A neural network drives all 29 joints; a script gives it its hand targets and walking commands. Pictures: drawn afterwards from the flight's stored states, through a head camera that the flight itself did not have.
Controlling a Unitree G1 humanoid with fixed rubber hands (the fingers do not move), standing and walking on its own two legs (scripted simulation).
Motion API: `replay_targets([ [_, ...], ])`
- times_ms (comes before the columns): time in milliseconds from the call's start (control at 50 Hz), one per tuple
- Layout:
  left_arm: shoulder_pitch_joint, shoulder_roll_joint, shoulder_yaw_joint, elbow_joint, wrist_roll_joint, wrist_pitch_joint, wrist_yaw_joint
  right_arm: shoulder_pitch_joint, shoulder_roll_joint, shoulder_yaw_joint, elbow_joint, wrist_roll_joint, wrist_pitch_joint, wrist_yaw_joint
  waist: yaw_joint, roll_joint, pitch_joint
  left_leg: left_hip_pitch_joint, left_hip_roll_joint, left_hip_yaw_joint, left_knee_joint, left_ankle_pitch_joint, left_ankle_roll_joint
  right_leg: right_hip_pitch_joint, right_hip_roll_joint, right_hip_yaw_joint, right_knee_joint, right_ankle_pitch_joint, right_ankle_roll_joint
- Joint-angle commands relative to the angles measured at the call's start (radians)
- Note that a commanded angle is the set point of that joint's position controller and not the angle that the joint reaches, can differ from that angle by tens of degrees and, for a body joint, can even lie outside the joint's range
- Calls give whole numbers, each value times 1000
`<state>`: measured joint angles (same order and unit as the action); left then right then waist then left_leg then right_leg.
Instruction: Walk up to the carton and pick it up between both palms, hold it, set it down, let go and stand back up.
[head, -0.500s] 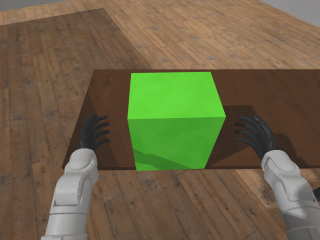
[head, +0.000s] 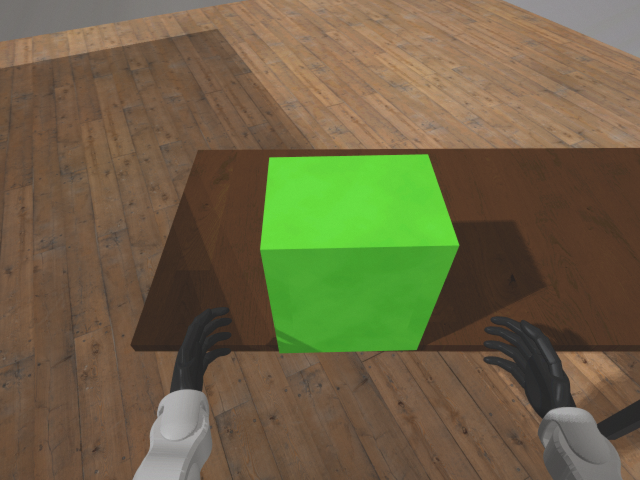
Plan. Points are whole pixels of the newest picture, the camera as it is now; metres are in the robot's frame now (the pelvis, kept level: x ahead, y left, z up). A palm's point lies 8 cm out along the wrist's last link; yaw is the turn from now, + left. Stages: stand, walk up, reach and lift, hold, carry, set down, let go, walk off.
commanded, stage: set down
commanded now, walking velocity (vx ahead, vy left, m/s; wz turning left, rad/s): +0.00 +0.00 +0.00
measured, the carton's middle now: (348, 260) +0.41 -0.02 +0.02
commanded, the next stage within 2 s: let go in 0.18 s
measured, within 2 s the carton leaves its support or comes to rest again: neither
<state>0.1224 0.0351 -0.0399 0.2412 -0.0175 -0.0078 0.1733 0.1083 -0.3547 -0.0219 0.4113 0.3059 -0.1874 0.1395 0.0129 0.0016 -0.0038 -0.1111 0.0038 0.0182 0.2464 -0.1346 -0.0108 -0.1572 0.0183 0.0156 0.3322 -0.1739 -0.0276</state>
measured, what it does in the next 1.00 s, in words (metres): stands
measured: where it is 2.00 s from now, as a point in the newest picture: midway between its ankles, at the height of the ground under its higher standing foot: outside the picture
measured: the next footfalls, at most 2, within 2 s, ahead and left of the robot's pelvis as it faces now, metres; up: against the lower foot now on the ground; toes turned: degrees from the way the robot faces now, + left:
none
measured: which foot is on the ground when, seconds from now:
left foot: down 0.00-1.00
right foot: down 0.00-1.00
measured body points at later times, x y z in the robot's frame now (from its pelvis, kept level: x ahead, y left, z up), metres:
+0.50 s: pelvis +0.02 +0.01 -0.01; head +0.04 +0.02 +0.44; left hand +0.18 +0.25 -0.08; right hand +0.18 -0.22 -0.09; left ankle +0.00 +0.13 -0.75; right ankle +0.00 -0.10 -0.75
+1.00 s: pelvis +0.01 +0.01 -0.01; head +0.02 +0.03 +0.44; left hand +0.16 +0.25 -0.09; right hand +0.18 -0.22 -0.10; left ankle +0.00 +0.13 -0.75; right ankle +0.00 -0.10 -0.75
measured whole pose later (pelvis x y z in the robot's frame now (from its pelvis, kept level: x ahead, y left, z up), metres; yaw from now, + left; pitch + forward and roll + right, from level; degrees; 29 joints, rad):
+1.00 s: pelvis +0.01 +0.01 -0.01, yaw +1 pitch +0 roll +0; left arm 0.24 0.22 0.02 0.41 0.03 0.18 0.01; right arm 0.13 -0.20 0.00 0.85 0.03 -0.25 -0.01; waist 0.03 -0.04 0.02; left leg -0.18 -0.01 0.00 0.42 -0.24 0.00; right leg -0.20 0.01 0.00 0.45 -0.25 -0.01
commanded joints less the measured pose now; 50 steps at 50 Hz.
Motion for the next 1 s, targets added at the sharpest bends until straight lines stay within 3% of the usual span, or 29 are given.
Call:
replay_targets([
  [0, -61, 50, -20, -80, -7, -87, 0, -39, -125, -23, -16, 18, -71, -2, 7, -80, -75, -41, -34, -20, -6, -13, 45, 54, -12, 52, -27, 109, 17],
  [60, -68, 54, -31, -60, -12, -110, -10, -96, -138, -39, -26, -10, -115, -24, -4, -60, -134, -60, -37, -23, 20, 16, 31, 41, -13, 56, -2, 158, 8],
  [100, -78, 81, -32, -102, -36, -149, -9, -115, -140, -14, -57, 4, -149, -20, -10, -103, -158, -49, -29, -35, 43, 43, 28, 27, -14, 54, 18, 188, 15],
  [140, 23, 92, -23, -38, -12, -141, -22, -38, -106, 14, 26, 5, -157, -23, 6, -80, -115, -76, -38, -28, 47, 39, 24, 59, -15, 55, 23, 178, 14],
  [200, 98, 88, 3, 35, -1, -82, -56, 45, -95, -3, 172, -53, -133, -46, -32, -102, -53, -40, -40, -43, 50, 24, 12, 22, -14, 51, -3, 180, 18],
  [220, 96, 125, 11, -22, -3, -68, -65, 54, -92, -9, 169, -63, -133, -55, -46, -85, -54, -25, -42, -39, 50, 32, 10, 12, -11, 51, -7, 189, 18],
  [240, 88, 146, 13, -25, 8, -40, -74, 39, -77, -7, 156, -90, -129, -65, -31, -71, -60, -28, -47, -29, 60, 34, 4, -7, -16, 48, -12, 170, 13],
  [280, 59, 215, 65, -12, 7, 9, -91, -3, -59, -15, 161, -128, -122, -86, -42, -103, -66, -22, -55, -26, 76, 15, 9, 2, -33, 57, -8, 198, 24],
  [320, 84, 219, 63, -21, -13, 23, -101, -3, -8, 12, 117, -134, -125, -101, -12, -81, -98, -17, -49, -19, 85, 11, 7, 16, -39, 53, 19, 190, 21],
  [380, 140, 236, 62, -8, 6, 52, -116, 66, 36, 41, 194, -171, -118, -123, -10, -14, -130, -19, -51, -33, 97, 134, -13, 73, -17, 34, 57, 318, 22],
  [400, 153, 231, 57, 49, 10, 79, -130, 64, 31, 37, 256, -201, -111, -133, -19, -9, -104, -21, -52, -42, 116, 166, -21, 57, -7, 28, 57, 338, 20],
  [440, 166, 235, 48, -3, -9, 63, -147, 47, 34, 54, 225, -189, -144, -147, -12, -8, -126, 9, -50, -42, 139, 221, -29, 53, 1, 31, 88, 376, 22],
  [460, 148, 229, 28, -65, -22, 35, -144, 33, 33, 58, 181, -189, -173, -149, -15, 2, -146, 5, -49, -41, 145, 235, -40, 56, 3, 20, 101, 361, 20],
  [480, 166, 211, 35, 11, -15, 40, -143, 43, 16, 41, 230, -216, -174, -154, -13, -12, -119, -4, -39, -54, 149, 235, -35, 19, 11, 14, 104, 327, 16],
  [520, 120, 182, -4, -90, -42, -2, -126, -11, 18, 61, 189, -181, -217, -140, -20, 40, -111, 12, -27, -54, 153, 244, -52, -12, 14, 4, 120, 276, 9],
  [540, 192, 181, 8, 53, 2, 54, -133, 39, 22, 43, 316, -246, -178, -146, -30, 10, -94, 7, -28, -60, 149, 244, -45, -51, 36, -8, 101, 250, 14],
  [560, 210, 183, 15, 65, -16, 105, -146, 69, -7, 31, 351, -255, -138, -153, -43, 1, -56, 10, -22, -59, 162, 254, -54, -77, 42, -7, 86, 232, 12],
  [600, 214, 226, 52, 35, 4, 151, -165, 64, -11, 16, 329, -260, -99, -164, -31, -7, -10, -6, -23, -55, 142, 138, -50, -67, 39, -14, 79, 175, 13],
  [620, 196, 226, 61, 54, 10, 169, -170, 46, 6, 18, 348, -276, -82, -173, -10, -40, -2, -21, -17, -62, 133, 135, -37, -73, 33, -7, 84, 171, 14],
  [680, 118, 271, 91, -1, 35, 164, -160, 8, 35, -8, 319, -264, -75, -153, 12, -22, -8, -27, -20, -54, 118, 89, -35, -64, 28, -5, 81, 122, 11],
  [720, 91, 254, 96, -21, 45, 160, -153, -16, 41, -23, 290, -278, -82, -144, 13, 30, -36, -52, -9, -55, 109, 101, -35, -55, 23, 0, 78, 117, 3],
  [800, 100, 251, 69, 32, 33, 156, -157, 0, 49, -13, 318, -275, -86, -149, 15, -9, -59, -36, -13, -48, 118, 168, -7, -21, 18, 14, 89, 177, 2],
  [820, 89, 230, 65, 29, 38, 153, -160, 22, 38, 4, 352, -256, -83, -146, 10, 31, -52, -56, -23, -38, 129, 165, -26, -27, 20, 12, 79, 167, 1],
  [840, 85, 227, 64, 56, 38, 154, -158, 2, 63, 15, 348, -251, -86, -145, 31, 36, -76, -60, -17, -47, 115, 144, -15, -10, 14, 13, 83, 149, 3],
  [900, 86, 240, 81, 69, 31, 161, -158, -2, 45, 6, 363, -271, -80, -151, 17, 19, -81, -66, -19, -51, 107, 110, -26, 27, 26, 1, 78, 139, 2],
  [940, 98, 262, 78, 67, 48, 169, -159, -20, 43, -18, 382, -279, -77, -155, 3, -4, -83, -71, -20, -46, 93, 98, -12, 27, 18, 3, 78, 158, 8],
  [980, 94, 251, 88, 68, 55, 158, -160, -7, 42, -4, 363, -276, -81, -156, 17, -3, -62, -103, -27, -38, 93, 73, -11, 33, 15, 0, 72, 142, 2],
])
